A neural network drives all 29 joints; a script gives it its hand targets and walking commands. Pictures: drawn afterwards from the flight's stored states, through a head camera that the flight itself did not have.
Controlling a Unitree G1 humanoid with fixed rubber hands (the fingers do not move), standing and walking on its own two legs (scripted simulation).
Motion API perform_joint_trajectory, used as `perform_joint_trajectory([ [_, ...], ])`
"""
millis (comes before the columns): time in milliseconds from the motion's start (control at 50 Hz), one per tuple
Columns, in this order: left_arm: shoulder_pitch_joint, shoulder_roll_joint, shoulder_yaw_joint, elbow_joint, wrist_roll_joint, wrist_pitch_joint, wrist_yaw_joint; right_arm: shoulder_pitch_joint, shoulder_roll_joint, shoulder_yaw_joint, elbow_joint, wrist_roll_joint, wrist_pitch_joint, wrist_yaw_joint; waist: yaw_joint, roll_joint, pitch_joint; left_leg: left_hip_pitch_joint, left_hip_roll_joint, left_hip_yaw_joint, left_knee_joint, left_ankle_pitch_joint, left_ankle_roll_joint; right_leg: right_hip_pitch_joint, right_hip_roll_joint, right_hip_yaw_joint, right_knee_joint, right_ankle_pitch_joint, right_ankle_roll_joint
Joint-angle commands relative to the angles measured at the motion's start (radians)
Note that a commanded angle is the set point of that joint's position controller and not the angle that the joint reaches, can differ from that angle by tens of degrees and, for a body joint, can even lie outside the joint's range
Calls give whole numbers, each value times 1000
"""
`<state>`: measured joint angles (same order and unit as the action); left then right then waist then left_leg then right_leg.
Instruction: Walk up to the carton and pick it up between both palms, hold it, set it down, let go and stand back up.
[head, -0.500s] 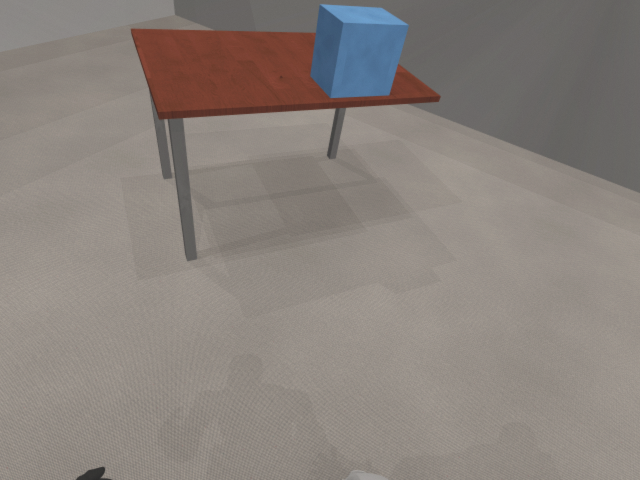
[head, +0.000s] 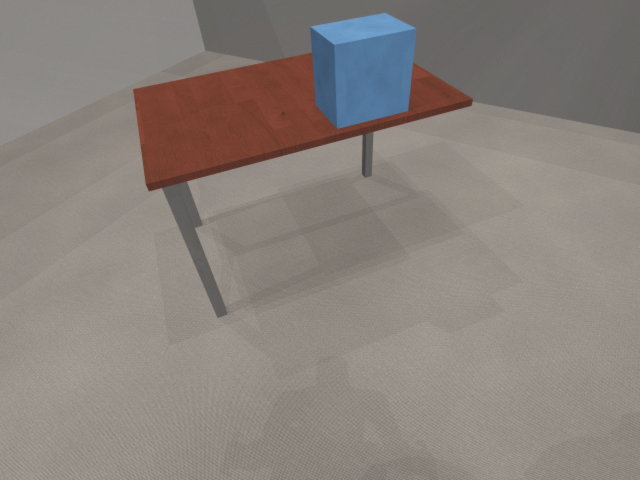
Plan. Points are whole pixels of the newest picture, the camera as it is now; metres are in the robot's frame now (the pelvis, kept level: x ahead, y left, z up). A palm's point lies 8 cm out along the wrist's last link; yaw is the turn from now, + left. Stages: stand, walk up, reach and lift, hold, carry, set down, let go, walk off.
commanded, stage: walk up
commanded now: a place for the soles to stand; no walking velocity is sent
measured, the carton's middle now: (361, 70) +1.23 -0.12 +0.01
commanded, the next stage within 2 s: none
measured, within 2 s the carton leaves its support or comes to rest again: neither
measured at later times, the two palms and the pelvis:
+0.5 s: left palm (139, 389) +0.32 +0.31 -0.13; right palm (522, 362) +0.32 -0.30 -0.09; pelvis +0.25 +0.00 -0.02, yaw +10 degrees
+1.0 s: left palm (215, 314) +0.41 +0.19 -0.06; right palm (508, 261) +0.57 -0.37 -0.14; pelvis +0.45 -0.11 +0.00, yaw +12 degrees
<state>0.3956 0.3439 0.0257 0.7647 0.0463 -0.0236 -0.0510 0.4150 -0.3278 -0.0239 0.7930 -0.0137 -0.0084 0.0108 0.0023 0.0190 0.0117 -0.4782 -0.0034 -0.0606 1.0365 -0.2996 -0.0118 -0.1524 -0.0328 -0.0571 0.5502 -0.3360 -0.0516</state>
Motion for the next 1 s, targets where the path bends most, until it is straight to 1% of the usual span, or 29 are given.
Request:
perform_joint_trajectory([
  [0,3,246,108,-177,-2,-29,34,-56,-221,-78,-120,-2,-9,-2,46,-219,210,-205,76,53,-183,112,-15,50,-210,49,-388,-126,-32],
  [40,25,251,110,-186,4,-26,37,-102,-208,-70,-141,-8,-15,1,68,-189,212,-212,75,83,-264,103,-10,112,-210,25,-356,-46,-49],
  [80,50,259,112,-183,9,-22,38,-155,-197,-60,-160,-7,-26,6,94,-215,214,-209,64,123,-350,91,0,183,-205,-14,-285,81,-70],
  [120,52,262,106,-190,9,-14,38,-155,-190,-58,-157,-13,-40,0,92,-226,173,-120,33,160,-422,86,19,197,-213,-34,-176,212,-95],
  [140,37,250,101,-192,5,-9,41,-113,-188,-62,-139,-19,-45,-10,70,-180,127,-49,-7,195,-486,117,28,224,-197,-68,-77,281,-93],
  [160,26,234,92,-194,-2,-6,41,-18,-187,-70,-101,-22,-53,-22,22,-112,62,126,-36,192,-566,241,43,174,-173,-102,78,339,-73],
  [180,50,202,81,-204,-1,-6,40,131,-261,-103,-54,-22,-58,-40,-42,1,-75,387,-33,99,-528,222,77,69,-113,-102,361,309,-45],
  [200,73,184,72,-204,1,-5,40,255,-355,-139,-46,-17,-53,-63,-105,84,-140,573,91,-204,-518,47,140,-146,-56,-59,535,208,-15],
  [220,28,160,76,-253,5,-1,31,297,-437,-159,-60,-23,-54,-78,-108,224,-109,636,274,-707,-629,45,230,-412,67,14,636,-195,23],
  [240,-86,273,107,-289,6,14,33,282,-419,-152,-73,-7,-43,-81,-148,142,-41,588,317,-891,-727,-106,331,-529,39,139,728,-264,30],
  [260,-103,282,107,-299,-1,19,34,251,-407,-143,-86,-5,-48,-83,-125,79,39,516,332,-856,-743,-198,319,-581,-5,168,770,-241,27],
  [280,-120,281,100,-297,1,19,33,220,-385,-136,-104,-15,-51,-85,-110,63,63,496,296,-772,-705,-102,301,-603,-29,165,751,-207,18],
  [320,-105,244,91,-261,8,8,23,178,-349,-121,-110,-17,-63,-87,-79,110,34,501,241,-564,-609,293,288,-582,-71,159,715,-174,17],
  [360,-76,225,87,-242,14,13,17,139,-316,-105,-121,-19,-68,-85,-52,127,-3,469,221,-425,-573,413,271,-552,-96,136,649,-152,40],
  [460,-168,227,83,-306,20,42,-7,48,-356,-115,-157,-28,-76,-101,-40,159,65,309,251,-453,-620,142,278,-553,-133,158,492,-27,48],
  [540,-159,260,97,-314,9,42,-25,-80,-376,-121,-184,-31,-77,-105,0,174,133,170,243,-415,-585,-4,226,-426,-143,166,331,91,40],
  [580,-5,264,116,-279,2,43,-26,-173,-387,-122,-197,-27,-73,-106,107,167,109,2,228,-336,-483,-34,178,-142,-130,125,234,92,31],
  [600,138,269,125,-224,-4,33,-21,-193,-352,-111,-203,-25,-66,-104,176,83,65,-117,170,-224,-305,-41,129,96,-106,132,104,116,14],
  [620,223,354,151,-186,6,17,-8,-121,-268,-86,-191,-10,-66,-100,211,-165,-33,-160,22,-138,4,-49,59,232,-115,239,7,-72,22],
  [640,209,403,157,-202,26,14,7,-55,-171,-43,-213,1,-65,-95,175,-365,-69,-272,-87,-118,188,-324,39,214,-286,449,-124,-273,19],
  [660,96,430,158,-264,10,16,13,35,-196,-57,-215,10,-54,-107,85,-351,-49,-270,-83,-126,300,-303,33,113,-397,711,-348,-473,-18],
  [680,-4,399,153,-286,-10,21,15,53,-242,-84,-180,17,-35,-116,32,-250,24,-241,-36,-119,390,-220,25,14,-415,785,-504,-683,12],
  [700,-58,365,148,-301,-14,24,26,44,-271,-85,-156,8,-26,-111,-2,-177,86,-225,-4,-86,387,-132,8,-21,-385,680,-479,-590,64],
  [720,-58,331,142,-306,-13,23,29,29,-298,-91,-127,-2,-19,-101,-7,-109,110,-194,29,-83,309,-77,-1,-29,-318,503,-391,-400,86],
  [760,6,290,127,-296,-15,19,34,34,-286,-88,-93,-4,-12,-92,6,-105,118,-137,37,-97,173,-15,-17,-10,-219,202,-272,26,144],
  [780,44,273,121,-296,-12,15,35,47,-268,-82,-88,-6,-7,-92,17,-112,105,-124,17,-90,148,-6,-23,23,-199,150,-245,177,146],
  [820,79,255,123,-301,-10,19,40,59,-247,-76,-80,-4,1,-99,28,-150,69,-123,-7,-72,128,28,-20,87,-172,74,-209,379,158],
  [840,90,253,123,-296,-8,22,42,62,-242,-71,-78,0,5,-104,34,-186,53,-140,-21,-59,121,27,-23,118,-168,64,-212,389,159],
  [980,112,228,133,-339,-7,49,55,33,-224,-64,-67,2,34,-116,48,-212,108,-183,-22,-7,26,55,-26,153,-163,51,-248,315,177],
])
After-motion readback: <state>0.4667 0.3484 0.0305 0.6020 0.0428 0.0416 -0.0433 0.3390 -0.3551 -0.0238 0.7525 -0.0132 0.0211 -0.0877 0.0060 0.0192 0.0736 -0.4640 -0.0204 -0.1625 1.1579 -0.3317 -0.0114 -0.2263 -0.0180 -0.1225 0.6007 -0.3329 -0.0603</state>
